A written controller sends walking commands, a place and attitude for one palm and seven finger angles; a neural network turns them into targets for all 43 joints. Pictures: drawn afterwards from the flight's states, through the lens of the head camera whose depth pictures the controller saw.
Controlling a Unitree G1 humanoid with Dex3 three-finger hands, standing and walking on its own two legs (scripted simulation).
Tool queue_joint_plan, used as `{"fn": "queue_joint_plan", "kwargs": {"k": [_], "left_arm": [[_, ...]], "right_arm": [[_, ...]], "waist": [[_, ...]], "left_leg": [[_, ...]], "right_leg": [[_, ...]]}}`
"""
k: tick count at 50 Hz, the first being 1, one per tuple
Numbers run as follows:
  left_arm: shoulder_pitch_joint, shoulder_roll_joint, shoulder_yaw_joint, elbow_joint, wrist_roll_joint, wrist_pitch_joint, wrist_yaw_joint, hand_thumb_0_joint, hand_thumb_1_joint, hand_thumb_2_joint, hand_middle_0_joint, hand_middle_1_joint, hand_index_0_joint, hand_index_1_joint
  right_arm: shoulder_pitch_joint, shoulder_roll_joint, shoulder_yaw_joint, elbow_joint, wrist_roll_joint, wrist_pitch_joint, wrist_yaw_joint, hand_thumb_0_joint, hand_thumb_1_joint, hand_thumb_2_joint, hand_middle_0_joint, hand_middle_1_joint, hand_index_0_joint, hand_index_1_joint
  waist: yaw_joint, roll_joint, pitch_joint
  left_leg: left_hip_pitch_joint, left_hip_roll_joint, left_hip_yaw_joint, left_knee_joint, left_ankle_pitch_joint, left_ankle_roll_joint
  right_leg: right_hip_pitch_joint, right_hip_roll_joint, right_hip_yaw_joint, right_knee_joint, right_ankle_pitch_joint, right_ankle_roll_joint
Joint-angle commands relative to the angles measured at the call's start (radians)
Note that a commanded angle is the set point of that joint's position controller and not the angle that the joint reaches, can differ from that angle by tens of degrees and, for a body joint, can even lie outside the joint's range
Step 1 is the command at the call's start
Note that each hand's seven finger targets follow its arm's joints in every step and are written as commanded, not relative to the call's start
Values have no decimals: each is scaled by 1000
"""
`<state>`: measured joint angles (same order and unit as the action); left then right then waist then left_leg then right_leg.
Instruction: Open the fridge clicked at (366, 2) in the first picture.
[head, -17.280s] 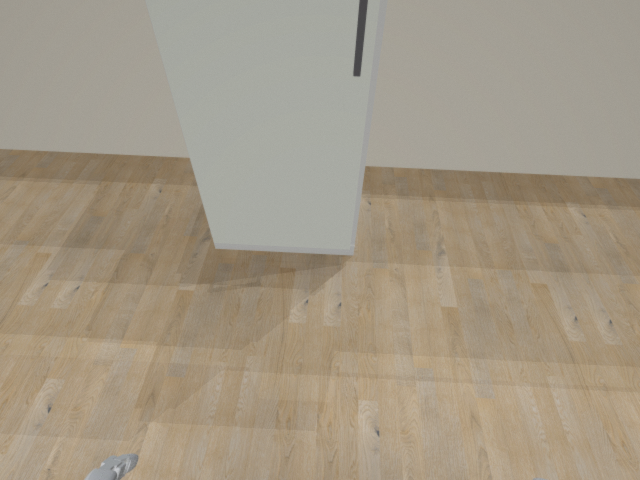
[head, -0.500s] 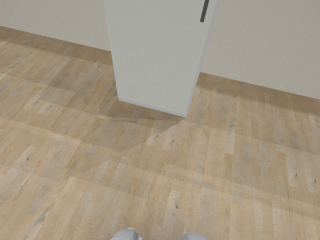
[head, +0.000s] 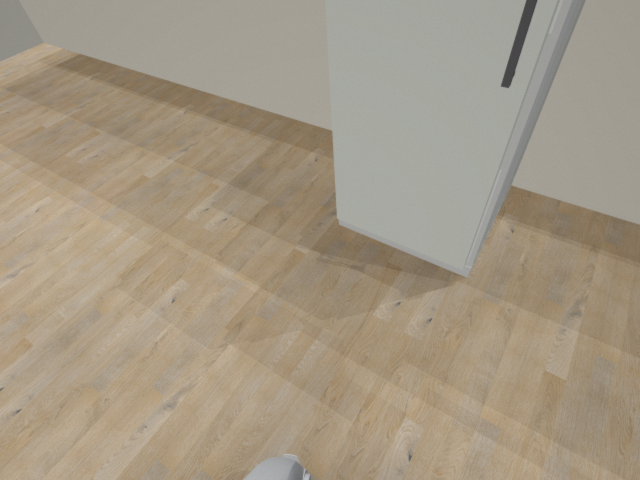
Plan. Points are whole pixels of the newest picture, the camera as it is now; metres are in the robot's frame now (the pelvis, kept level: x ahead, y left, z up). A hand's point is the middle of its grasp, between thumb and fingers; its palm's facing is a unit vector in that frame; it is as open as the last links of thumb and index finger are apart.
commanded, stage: walk to a spot facing it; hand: right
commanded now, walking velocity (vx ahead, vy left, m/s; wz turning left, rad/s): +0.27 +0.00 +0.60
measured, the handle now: out of the picture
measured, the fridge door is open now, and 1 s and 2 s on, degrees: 0 0 0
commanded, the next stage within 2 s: turn to face it in 0.82 s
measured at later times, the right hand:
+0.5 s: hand (353, 373) +0.32 -0.02 -0.18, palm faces -0.49 +0.86 -0.13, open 7.4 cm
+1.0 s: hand (361, 401) +0.27 -0.03 -0.17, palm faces -0.36 +0.90 -0.24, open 7.4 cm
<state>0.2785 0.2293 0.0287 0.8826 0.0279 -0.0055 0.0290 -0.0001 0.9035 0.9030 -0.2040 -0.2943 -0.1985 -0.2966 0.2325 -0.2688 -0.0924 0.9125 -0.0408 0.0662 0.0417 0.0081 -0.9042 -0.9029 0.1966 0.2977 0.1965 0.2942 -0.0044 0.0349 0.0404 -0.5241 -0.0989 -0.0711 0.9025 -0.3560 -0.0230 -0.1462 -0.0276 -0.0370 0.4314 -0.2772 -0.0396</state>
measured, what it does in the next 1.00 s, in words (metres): walks ahead, turning left: left foot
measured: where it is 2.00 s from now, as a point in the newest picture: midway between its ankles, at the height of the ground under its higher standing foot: (276, 446)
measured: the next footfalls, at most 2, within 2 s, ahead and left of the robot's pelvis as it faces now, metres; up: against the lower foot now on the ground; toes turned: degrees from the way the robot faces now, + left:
left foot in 0.52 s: +0.18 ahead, +0.17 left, +0.00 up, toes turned +29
right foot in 1.12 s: +0.46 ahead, +0.16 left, +0.00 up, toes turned +20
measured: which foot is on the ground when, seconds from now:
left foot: up 0.00-0.50, down 0.52-1.00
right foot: down 0.00-0.50, up 0.52-1.00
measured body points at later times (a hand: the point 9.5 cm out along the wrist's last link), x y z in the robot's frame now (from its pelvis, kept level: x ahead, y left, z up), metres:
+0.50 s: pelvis +0.10 +0.05 -0.03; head +0.16 +0.08 +0.42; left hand -0.12 +0.16 -0.15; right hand +0.35 -0.07 -0.17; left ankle +0.15 +0.15 -0.74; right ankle -0.02 -0.09 -0.74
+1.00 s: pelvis +0.27 +0.16 -0.01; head +0.28 +0.18 +0.44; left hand +0.28 +0.43 -0.15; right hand +0.29 -0.08 -0.15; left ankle +0.14 +0.15 -0.75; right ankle +0.41 +0.08 -0.69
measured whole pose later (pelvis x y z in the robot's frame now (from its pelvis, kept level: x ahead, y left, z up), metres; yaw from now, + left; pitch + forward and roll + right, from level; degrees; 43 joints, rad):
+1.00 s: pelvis +0.27 +0.16 -0.01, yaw +28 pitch +0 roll +0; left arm 0.08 0.21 0.04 0.96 0.02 0.00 0.00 0.00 0.91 0.90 -0.20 -0.29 -0.19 -0.30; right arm 0.46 -0.14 -0.03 1.10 -0.03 -0.08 -0.03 0.00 -0.91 -0.90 0.19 0.30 0.19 0.29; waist -0.06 -0.03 0.04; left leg 0.03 -0.10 0.04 0.31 -0.35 0.11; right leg -0.60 -0.08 -0.07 0.93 -0.21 0.04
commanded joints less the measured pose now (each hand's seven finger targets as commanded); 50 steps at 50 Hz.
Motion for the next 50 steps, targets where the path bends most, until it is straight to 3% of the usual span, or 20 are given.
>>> {"fn": "queue_joint_plan", "kwargs": {"k": [1,6,8,12,16,18,21,23,24,25,26,27,29,30,33,36,39,45,49,50], "left_arm": [[-17,124,8,-57,1,-44,8,0,900,900,-200,-300,-200,-300],[219,67,-11,45,-8,-64,15,0,900,900,-200,-300,-200,-300],[273,64,-11,74,-5,-68,19,0,900,900,-200,-300,-200,-300],[346,56,-11,110,5,-65,20,0,900,900,-200,-300,-200,-300],[391,49,-6,136,13,-59,19,0,900,900,-200,-300,-200,-300],[390,45,-6,144,16,-56,19,0,900,900,-200,-300,-200,-300],[370,67,2,142,12,-55,16,0,900,900,-200,-300,-200,-300],[301,103,14,125,0,-59,12,0,900,900,-200,-300,-200,-300],[268,111,15,111,-10,-60,4,0,900,900,-200,-300,-200,-300],[265,77,12,94,-25,-58,-12,0,900,900,-200,-300,-200,-300],[252,9,2,54,-34,-58,-11,0,900,900,-200,-300,-200,-300],[170,40,13,30,-25,-48,-5,0,900,900,-200,-300,-200,-300],[111,14,28,36,-12,-39,-12,0,900,900,-200,-300,-200,-300],[127,1,28,58,-5,-27,-15,0,900,900,-200,-300,-200,-300],[215,-24,24,100,6,-4,-16,0,900,900,-200,-300,-200,-300],[159,-15,28,89,8,-5,-17,0,900,900,-200,-300,-200,-300],[35,7,23,53,5,-14,-24,0,900,900,-200,-300,-200,-300],[-198,18,13,3,-4,-18,-37,0,900,900,-200,-300,-200,-300],[-267,-3,0,6,-14,-22,-38,0,900,900,-200,-300,-200,-300],[-252,-4,-3,14,-18,-24,-35,0,900,900,-200,-300,-200,-300]], "right_arm": [[-21,-46,-8,-79,1,-38,23,0,-900,-900,200,300,200,300],[-98,-22,12,-76,8,-36,9,0,-900,-900,200,300,200,300],[-139,-5,19,-77,14,-36,10,0,-900,-900,200,300,200,300],[-252,16,34,-84,17,-36,18,0,-900,-900,200,300,200,300],[-363,36,48,-92,16,-40,24,0,-900,-900,200,300,200,300],[-388,58,51,-96,15,-45,24,0,-900,-900,200,300,200,300],[-313,51,46,-77,17,-62,14,0,-900,-900,200,300,200,300],[-122,26,29,-28,18,-80,3,0,-900,-900,200,300,200,300],[14,-12,13,18,15,-93,-3,0,-900,-900,200,300,200,300],[159,-97,-10,59,14,-102,-16,0,-900,-900,200,300,200,300],[238,-181,-30,76,29,-102,-36,0,-900,-900,200,300,200,300],[196,-216,-39,62,41,-88,-49,0,-900,-900,200,300,200,300],[61,-118,-19,33,41,-98,-50,0,-900,-900,200,300,200,300],[4,-79,0,25,39,-109,-47,0,-900,-900,200,300,200,300],[-27,-33,12,24,24,-135,-44,0,-900,-900,200,300,200,300],[56,5,12,66,20,-154,-46,0,-900,-900,200,300,200,300],[130,-1,17,90,26,-162,-49,0,-900,-900,200,300,200,300],[291,15,41,149,19,-163,-69,0,-900,-900,200,300,200,300],[334,15,55,180,13,-159,-86,0,-900,-900,200,300,200,300],[322,11,58,183,13,-158,-89,0,-900,-900,200,300,200,300]], "waist": [[-40,-150,78],[16,-179,73],[28,-186,82],[61,-186,121],[98,-198,143],[97,-179,144],[54,-187,57],[-40,-189,-69],[-108,-157,-152],[-171,-8,-263],[-172,174,-352],[-160,132,-269],[-70,8,-8],[-15,-37,51],[58,13,39],[52,69,0],[17,68,-35],[-49,85,19],[-54,76,52],[-34,75,53]], "left_leg": [[-190,79,32,372,141,-10],[-305,101,51,439,188,-13],[-337,111,74,415,158,-12],[-363,149,115,287,109,-2],[-300,167,166,86,83,19],[-234,154,194,-25,84,41],[-24,86,244,-159,21,91],[221,53,253,-261,61,117],[466,55,250,-359,167,129],[796,221,58,-362,267,183],[980,496,-428,-429,480,298],[861,525,-466,-517,483,334],[516,441,-303,-598,378,257],[365,398,-203,-625,369,218],[241,307,-53,-671,446,176],[345,269,-37,-653,603,142],[475,270,-31,-608,787,142],[615,296,-76,-590,953,124],[667,301,-33,-579,1073,113],[660,299,-5,-561,1134,103]], "right_leg": [[-36,-213,97,-269,-102,3],[135,-223,9,-173,355,69],[198,-250,-13,-151,489,53],[258,-306,-42,-157,500,-22],[274,-332,-92,-173,465,-50],[263,-336,-144,-163,538,-45],[255,-338,-206,-18,935,-37],[228,-333,-241,164,1061,-9],[113,-297,-269,347,961,24],[-159,-249,-247,588,473,55],[-470,-80,-193,922,-326,109],[-540,-90,-44,1049,-312,83],[-533,-154,14,1003,-82,81],[-472,-168,20,949,-38,83],[-379,-157,10,853,24,94],[-455,-141,19,781,74,101],[-535,-128,9,712,107,103],[-623,-84,-18,591,86,86],[-564,-23,-53,424,53,64],[-510,-1,-68,363,56,54]]}}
